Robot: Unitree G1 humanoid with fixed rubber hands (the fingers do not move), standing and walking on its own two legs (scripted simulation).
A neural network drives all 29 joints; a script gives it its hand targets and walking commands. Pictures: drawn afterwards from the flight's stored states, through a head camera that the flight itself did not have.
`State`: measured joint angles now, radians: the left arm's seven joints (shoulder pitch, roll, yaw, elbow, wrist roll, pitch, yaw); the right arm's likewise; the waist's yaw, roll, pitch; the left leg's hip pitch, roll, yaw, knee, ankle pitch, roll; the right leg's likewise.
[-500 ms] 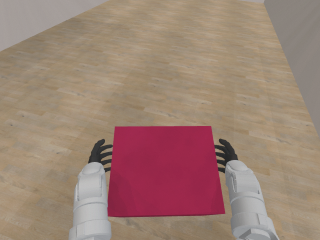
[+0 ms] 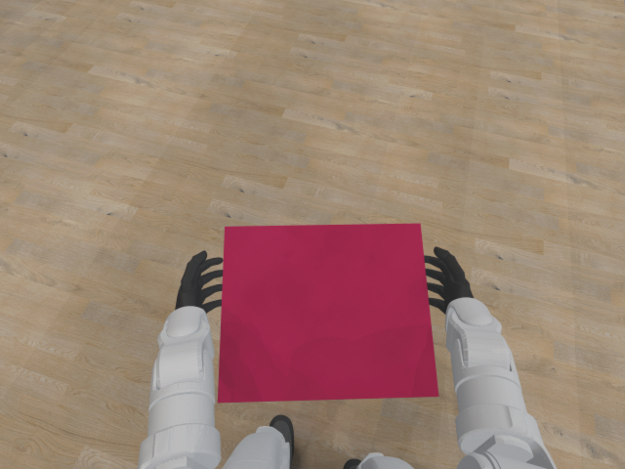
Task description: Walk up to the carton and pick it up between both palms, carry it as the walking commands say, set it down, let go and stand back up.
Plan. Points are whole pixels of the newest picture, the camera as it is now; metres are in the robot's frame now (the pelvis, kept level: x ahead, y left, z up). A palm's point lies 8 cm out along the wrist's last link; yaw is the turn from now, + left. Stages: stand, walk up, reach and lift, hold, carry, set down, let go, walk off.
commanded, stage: set down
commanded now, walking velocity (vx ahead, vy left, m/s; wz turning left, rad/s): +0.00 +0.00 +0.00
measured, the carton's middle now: (321, 312) +0.33 +0.02 -0.14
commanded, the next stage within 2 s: none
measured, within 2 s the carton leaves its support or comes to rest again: neither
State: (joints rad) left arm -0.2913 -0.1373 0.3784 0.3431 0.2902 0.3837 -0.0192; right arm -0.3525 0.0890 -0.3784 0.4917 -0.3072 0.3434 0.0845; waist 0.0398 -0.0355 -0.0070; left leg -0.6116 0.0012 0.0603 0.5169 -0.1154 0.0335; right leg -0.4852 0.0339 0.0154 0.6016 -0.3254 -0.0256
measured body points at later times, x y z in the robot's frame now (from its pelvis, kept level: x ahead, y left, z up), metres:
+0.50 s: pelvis -0.03 -0.02 -0.07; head +0.14 +0.01 +0.35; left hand +0.34 +0.20 -0.13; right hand +0.37 -0.17 -0.13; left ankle +0.08 +0.10 -0.73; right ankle -0.03 -0.11 -0.73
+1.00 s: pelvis -0.05 +0.00 -0.15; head +0.17 +0.02 +0.24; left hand +0.36 +0.20 -0.23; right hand +0.40 -0.16 -0.22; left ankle +0.08 +0.10 -0.73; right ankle -0.03 -0.11 -0.73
